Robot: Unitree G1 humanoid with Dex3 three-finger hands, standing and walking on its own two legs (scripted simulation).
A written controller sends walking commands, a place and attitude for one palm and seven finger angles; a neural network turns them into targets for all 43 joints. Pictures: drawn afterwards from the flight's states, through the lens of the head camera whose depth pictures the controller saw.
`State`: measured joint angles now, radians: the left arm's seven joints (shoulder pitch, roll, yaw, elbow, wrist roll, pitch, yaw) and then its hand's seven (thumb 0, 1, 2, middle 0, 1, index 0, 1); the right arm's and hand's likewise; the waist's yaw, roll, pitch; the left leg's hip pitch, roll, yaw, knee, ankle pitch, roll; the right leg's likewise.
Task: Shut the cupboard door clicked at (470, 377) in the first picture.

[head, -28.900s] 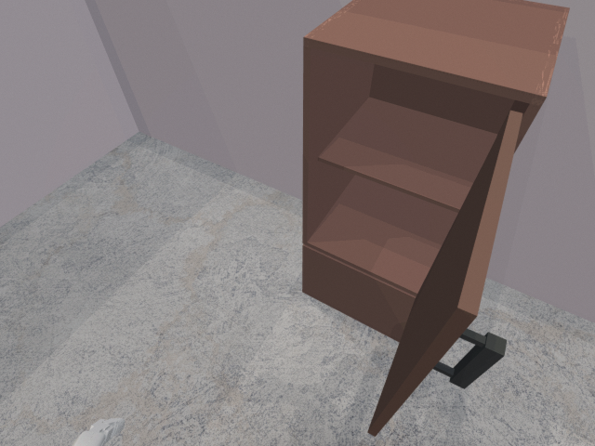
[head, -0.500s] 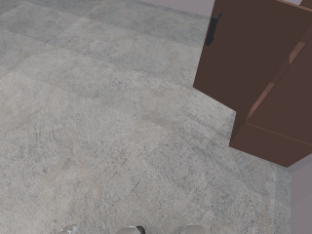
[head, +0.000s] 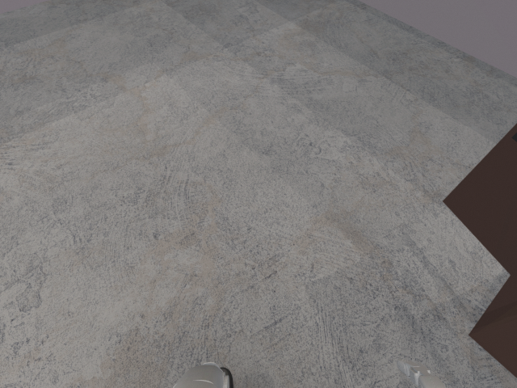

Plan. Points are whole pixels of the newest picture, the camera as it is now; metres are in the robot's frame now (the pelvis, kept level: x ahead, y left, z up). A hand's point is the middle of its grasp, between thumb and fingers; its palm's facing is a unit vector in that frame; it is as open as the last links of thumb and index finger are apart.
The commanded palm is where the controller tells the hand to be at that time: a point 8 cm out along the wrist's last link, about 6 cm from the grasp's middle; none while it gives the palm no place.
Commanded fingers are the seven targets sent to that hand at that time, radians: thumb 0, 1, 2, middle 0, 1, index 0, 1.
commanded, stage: walk to a spot facing it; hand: left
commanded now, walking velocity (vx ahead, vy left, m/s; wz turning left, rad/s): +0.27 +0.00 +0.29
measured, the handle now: out of the picture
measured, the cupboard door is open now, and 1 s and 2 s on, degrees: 74 74 74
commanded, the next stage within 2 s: turn to face it in 0.12 s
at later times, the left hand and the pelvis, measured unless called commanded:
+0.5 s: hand (181, 322) +0.23 +0.16 -0.15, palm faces -0.01 -0.98 -0.21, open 7.3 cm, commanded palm none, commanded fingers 0.00 0.90 0.90 -0.20 -0.30 -0.20 -0.30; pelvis +0.16 -0.01 +0.00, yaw -3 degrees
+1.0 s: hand (170, 248) +0.37 +0.22 -0.14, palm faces -0.26 -0.94 -0.21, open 7.4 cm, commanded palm none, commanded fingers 0.00 0.90 0.90 -0.20 -0.30 -0.20 -0.30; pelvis +0.22 +0.04 +0.02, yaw -20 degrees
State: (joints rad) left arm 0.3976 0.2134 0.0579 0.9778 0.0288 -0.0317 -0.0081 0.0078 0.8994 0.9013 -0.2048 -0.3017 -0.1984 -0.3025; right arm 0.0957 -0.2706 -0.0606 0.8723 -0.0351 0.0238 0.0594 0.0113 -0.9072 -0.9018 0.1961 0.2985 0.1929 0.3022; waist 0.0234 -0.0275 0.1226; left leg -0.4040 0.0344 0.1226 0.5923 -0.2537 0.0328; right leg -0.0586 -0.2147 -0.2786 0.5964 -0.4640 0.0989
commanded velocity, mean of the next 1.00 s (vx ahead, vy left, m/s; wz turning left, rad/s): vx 0.05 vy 0.00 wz -0.46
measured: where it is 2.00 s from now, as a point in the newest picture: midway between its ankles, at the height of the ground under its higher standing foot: (251, 365)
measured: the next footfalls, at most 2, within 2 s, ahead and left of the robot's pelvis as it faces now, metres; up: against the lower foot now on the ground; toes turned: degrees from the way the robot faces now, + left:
right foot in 0.42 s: +0.26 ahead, -0.11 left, +0.00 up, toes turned -4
left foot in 0.82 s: +0.29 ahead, +0.13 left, +0.00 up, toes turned -12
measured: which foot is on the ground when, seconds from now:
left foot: down 0.00-0.44, up 0.46-0.80, down 0.82-1.00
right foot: down 0.00-0.00, up 0.02-0.40, down 0.42-0.82, up 0.84-1.00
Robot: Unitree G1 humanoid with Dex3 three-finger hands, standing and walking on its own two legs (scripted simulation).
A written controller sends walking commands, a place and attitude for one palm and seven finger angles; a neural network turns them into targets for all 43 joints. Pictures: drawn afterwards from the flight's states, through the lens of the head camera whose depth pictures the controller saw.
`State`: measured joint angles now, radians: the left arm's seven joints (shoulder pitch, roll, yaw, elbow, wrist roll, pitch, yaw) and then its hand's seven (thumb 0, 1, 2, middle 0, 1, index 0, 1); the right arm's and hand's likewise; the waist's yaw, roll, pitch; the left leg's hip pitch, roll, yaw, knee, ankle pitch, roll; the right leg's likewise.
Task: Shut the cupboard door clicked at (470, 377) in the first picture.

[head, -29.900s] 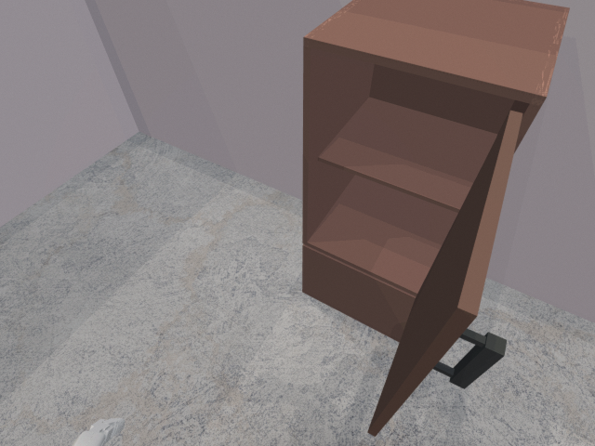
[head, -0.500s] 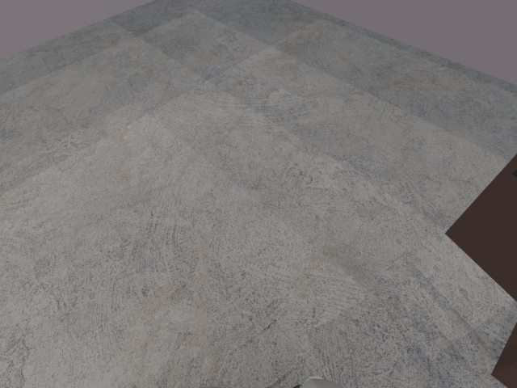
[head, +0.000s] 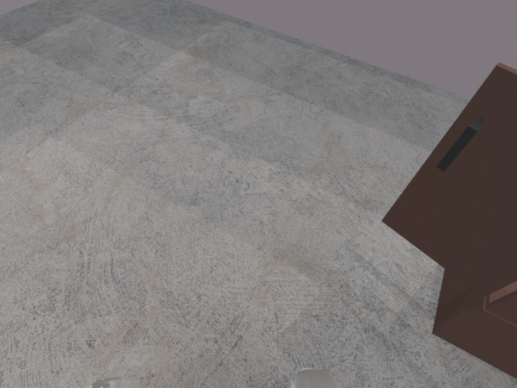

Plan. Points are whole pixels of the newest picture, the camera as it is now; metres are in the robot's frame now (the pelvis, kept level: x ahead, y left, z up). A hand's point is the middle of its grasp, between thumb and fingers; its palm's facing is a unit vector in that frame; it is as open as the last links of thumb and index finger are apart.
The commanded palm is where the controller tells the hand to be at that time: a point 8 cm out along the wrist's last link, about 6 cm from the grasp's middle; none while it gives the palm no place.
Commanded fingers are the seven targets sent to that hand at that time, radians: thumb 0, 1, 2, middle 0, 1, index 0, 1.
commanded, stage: turn to face it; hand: left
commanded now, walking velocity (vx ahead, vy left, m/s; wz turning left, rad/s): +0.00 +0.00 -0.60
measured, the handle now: (460, 144) +0.65 -0.42 -0.01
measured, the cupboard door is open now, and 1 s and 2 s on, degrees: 74 74 74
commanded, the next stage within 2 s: take the last steps up to it in 1.12 s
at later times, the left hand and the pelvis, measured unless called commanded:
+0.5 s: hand (182, 371) +0.16 +0.14 -0.16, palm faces -0.30 -0.92 -0.25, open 7.4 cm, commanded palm none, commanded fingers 0.00 0.90 0.90 -0.20 -0.30 -0.20 -0.30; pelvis +0.01 -0.02 -0.01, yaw -18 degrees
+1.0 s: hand (214, 350) +0.20 +0.09 -0.16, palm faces -0.52 -0.81 -0.29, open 7.4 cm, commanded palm none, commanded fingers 0.00 0.90 0.90 -0.20 -0.30 -0.20 -0.30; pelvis +0.01 -0.03 -0.01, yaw -33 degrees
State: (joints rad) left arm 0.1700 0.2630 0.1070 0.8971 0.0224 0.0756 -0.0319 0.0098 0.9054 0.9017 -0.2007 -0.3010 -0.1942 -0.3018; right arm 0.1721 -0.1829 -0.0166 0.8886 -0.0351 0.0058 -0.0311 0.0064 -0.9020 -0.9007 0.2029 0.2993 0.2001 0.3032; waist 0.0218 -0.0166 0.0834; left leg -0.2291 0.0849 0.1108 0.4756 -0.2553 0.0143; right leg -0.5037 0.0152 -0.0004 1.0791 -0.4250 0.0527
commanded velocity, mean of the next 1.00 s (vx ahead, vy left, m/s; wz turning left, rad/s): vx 0.00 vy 0.00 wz -0.50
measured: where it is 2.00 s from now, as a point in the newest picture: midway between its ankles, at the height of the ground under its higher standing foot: outside the picture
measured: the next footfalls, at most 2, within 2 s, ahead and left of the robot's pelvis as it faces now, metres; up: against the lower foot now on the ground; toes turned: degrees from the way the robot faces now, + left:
right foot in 0.24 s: +0.02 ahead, -0.15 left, +0.00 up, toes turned -14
left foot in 0.60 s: +0.14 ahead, +0.09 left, +0.00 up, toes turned -18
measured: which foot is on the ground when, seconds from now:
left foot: down 0.00-0.24, up 0.26-0.58, down 0.60-0.90, up 0.92-1.00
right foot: up 0.00-0.22, down 0.24-0.60, up 0.62-0.88, down 0.90-1.00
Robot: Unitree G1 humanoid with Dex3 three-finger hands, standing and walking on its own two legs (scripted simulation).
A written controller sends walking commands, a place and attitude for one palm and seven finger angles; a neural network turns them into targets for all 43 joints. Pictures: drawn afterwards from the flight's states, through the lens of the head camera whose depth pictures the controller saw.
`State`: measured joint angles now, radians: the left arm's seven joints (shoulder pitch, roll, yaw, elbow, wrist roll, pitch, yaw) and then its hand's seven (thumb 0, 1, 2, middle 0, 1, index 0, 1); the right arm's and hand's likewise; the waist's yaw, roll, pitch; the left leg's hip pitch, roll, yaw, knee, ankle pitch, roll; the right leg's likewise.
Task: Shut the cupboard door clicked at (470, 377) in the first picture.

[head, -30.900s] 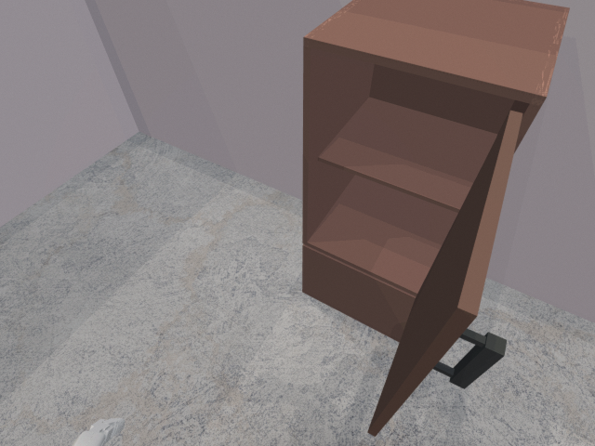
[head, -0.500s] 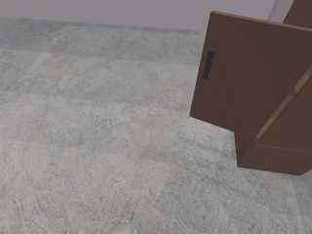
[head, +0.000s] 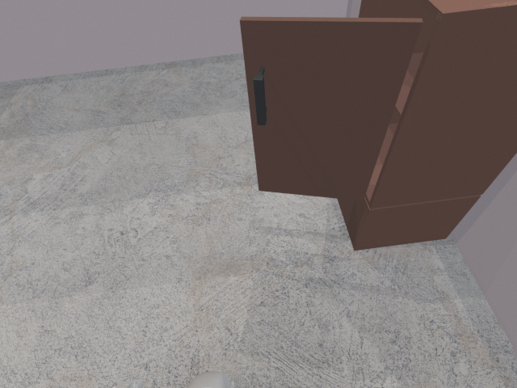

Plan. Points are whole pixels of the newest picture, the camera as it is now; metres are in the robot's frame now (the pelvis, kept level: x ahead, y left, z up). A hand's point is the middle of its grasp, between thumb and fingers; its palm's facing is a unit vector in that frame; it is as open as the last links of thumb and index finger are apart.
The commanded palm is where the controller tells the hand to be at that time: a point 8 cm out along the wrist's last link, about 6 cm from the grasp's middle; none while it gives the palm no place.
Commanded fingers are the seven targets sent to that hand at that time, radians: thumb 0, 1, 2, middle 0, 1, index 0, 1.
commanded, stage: turn to face it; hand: left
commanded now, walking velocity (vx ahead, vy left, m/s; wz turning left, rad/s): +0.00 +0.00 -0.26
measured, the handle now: (261, 96) +0.75 +0.03 +0.00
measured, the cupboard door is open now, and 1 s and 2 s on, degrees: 74 74 74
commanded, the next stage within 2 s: take the last steps up to it in 0.12 s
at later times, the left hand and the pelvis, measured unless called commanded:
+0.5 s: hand out of the picture +0.12 +0.19 -0.16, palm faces -0.11 -0.98 -0.17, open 7.4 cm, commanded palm none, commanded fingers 0.00 0.90 0.90 -0.20 -0.30 -0.20 -0.30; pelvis +0.04 +0.01 +0.02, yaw -8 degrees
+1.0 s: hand (215, 364) +0.19 +0.11 -0.18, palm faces -0.09 -0.99 -0.14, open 7.4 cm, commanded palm none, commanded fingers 0.00 0.90 0.90 -0.20 -0.30 -0.20 -0.30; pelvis +0.18 -0.06 +0.00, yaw -9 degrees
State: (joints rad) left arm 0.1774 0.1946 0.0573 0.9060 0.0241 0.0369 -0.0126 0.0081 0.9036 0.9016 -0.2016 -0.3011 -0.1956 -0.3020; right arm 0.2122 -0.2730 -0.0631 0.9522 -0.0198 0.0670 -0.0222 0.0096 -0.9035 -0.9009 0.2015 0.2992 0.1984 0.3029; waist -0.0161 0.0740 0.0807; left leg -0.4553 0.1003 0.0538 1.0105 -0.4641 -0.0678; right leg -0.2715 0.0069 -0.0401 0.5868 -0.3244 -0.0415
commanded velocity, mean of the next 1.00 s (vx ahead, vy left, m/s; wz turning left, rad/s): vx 0.21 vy -0.04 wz -0.10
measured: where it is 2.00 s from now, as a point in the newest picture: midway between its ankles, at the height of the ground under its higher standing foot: (300, 376)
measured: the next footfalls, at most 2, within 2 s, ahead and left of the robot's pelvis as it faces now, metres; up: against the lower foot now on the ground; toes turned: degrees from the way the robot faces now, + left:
left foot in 0.30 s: +0.07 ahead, +0.13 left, +0.00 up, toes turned -2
right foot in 0.66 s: +0.12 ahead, -0.17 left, +0.00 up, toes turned -14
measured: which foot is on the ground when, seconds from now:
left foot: up 0.00-0.28, down 0.30-0.66, up 0.68-0.96, down 0.98-1.00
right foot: down 0.00-0.30, up 0.32-0.64, down 0.66-1.00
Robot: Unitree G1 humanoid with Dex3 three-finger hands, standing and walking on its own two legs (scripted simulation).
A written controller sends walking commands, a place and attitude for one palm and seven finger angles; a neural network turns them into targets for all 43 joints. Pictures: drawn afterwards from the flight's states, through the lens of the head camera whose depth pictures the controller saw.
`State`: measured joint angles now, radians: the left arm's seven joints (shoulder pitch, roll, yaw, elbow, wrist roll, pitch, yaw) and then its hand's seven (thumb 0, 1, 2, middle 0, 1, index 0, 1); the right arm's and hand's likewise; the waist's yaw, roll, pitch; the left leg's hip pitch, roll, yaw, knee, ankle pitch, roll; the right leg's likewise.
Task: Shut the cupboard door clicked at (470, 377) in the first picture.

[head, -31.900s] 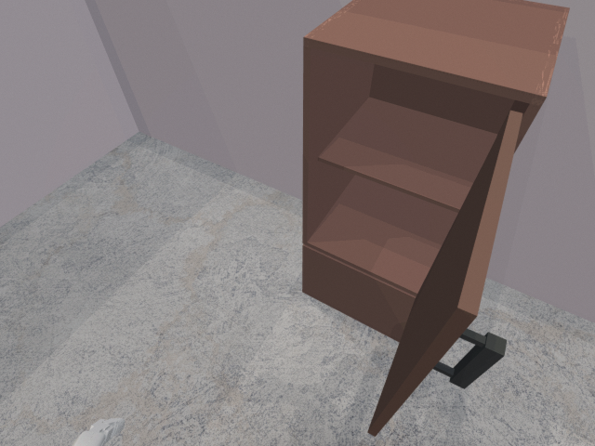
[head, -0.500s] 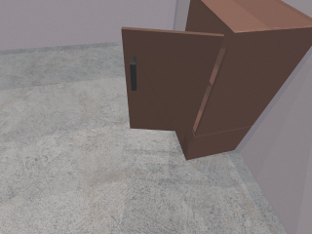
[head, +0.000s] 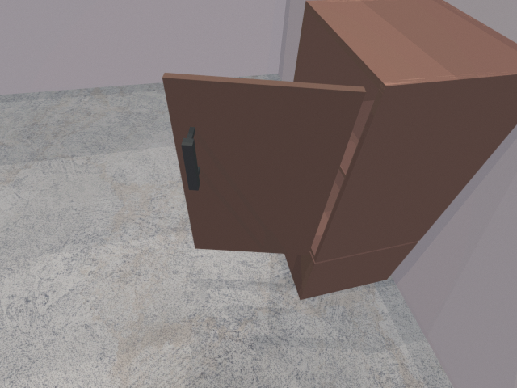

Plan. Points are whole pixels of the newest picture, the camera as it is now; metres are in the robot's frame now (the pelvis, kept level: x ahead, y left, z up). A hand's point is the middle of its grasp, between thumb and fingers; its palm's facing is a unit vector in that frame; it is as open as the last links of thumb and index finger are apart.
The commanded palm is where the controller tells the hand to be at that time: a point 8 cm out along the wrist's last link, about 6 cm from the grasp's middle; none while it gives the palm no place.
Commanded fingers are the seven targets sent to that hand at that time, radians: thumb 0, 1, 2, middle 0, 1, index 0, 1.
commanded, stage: take the last steps up to it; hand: left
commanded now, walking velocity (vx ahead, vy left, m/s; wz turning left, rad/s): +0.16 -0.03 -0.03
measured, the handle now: (193, 159) +0.55 +0.17 +0.01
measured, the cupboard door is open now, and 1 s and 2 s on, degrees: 74 74 74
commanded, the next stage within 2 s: come to a stop and stand still in 0.02 s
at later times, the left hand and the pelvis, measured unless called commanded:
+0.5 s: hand out of the picture +0.15 +0.16 -0.15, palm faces +0.06 -0.97 -0.25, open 7.3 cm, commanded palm none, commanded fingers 0.00 0.90 0.90 -0.20 -0.30 -0.20 -0.30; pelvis +0.09 -0.03 +0.02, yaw +1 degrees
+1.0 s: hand out of the picture +0.07 +0.18 -0.17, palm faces +0.04 -0.98 -0.20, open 7.4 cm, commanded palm none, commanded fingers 0.00 0.90 0.90 -0.20 -0.30 -0.20 -0.30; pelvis +0.07 +0.00 +0.01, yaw +0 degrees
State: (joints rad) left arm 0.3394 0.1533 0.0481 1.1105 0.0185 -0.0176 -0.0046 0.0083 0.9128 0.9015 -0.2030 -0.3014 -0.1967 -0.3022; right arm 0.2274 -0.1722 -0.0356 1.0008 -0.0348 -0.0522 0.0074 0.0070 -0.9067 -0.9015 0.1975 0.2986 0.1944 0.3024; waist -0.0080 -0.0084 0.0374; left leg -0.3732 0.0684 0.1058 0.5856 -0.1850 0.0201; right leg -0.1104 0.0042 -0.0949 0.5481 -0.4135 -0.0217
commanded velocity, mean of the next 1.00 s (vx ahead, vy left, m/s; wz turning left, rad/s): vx -0.07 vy -0.01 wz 0.00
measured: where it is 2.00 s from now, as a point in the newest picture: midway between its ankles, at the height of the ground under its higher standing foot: outside the picture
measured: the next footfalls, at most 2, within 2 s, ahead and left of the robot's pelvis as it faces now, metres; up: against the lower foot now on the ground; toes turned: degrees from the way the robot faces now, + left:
right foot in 0.24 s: +0.14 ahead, -0.15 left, +0.00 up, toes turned -2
left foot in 0.66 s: +0.13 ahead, +0.12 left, +0.00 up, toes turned +3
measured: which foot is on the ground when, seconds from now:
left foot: down 0.00-0.32, up 0.34-0.64, down 0.66-1.00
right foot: down 0.00-0.00, up 0.02-0.22, down 0.24-0.66, up 0.68-0.94, down 0.96-1.00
